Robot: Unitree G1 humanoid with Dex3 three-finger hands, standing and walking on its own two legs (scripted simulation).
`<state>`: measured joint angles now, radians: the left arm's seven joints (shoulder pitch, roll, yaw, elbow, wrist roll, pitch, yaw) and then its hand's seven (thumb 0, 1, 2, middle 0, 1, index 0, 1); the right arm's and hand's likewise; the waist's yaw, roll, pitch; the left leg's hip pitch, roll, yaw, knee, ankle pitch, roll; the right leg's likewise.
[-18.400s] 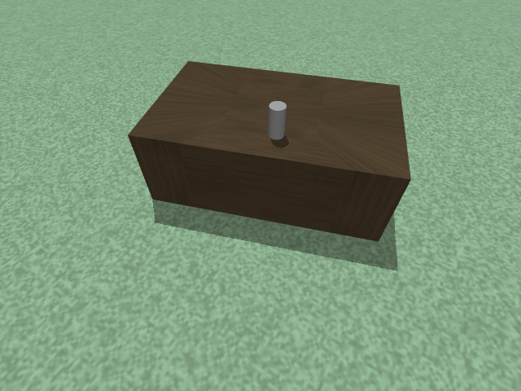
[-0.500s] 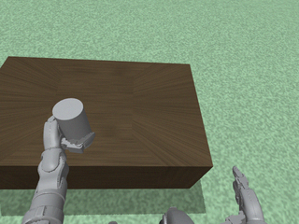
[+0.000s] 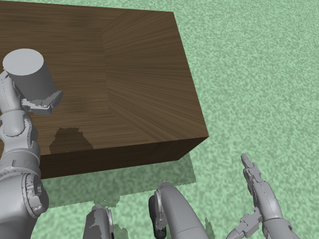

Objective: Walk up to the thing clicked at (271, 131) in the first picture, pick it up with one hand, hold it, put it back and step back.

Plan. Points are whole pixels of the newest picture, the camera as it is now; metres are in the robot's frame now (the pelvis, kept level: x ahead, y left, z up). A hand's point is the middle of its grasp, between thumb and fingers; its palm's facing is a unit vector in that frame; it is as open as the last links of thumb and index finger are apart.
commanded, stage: crouch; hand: left
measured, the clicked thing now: (36, 84) +0.51 +0.19 +0.01
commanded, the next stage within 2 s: lower in 0.60 s
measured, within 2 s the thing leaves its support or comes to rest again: rests again in 1.88 s
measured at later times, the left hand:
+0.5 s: hand (45, 86) +0.55 +0.19 -0.05, palm faces +0.19 -0.98 -0.02, open 9.7 cm
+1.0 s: hand (50, 91) +0.56 +0.19 -0.10, palm faces +0.18 -0.98 -0.03, open 9.7 cm
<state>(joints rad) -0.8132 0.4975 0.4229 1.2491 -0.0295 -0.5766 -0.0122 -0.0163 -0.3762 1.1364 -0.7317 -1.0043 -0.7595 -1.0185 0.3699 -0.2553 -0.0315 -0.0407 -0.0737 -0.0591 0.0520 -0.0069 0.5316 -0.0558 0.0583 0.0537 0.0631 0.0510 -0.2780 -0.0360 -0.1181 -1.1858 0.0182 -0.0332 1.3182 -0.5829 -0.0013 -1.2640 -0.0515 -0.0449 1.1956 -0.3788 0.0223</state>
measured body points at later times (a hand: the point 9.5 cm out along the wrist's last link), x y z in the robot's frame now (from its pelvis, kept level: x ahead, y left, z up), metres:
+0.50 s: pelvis +0.00 +0.00 -0.03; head +0.19 +0.06 +0.37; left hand +0.53 +0.24 -0.05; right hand +0.16 -0.27 +0.01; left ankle +0.01 +0.11 -0.61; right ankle +0.09 -0.14 -0.61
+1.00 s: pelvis -0.01 +0.00 -0.06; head +0.21 +0.07 +0.33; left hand +0.55 +0.24 -0.09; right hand +0.16 -0.27 +0.01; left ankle +0.01 +0.11 -0.61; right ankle +0.09 -0.14 -0.61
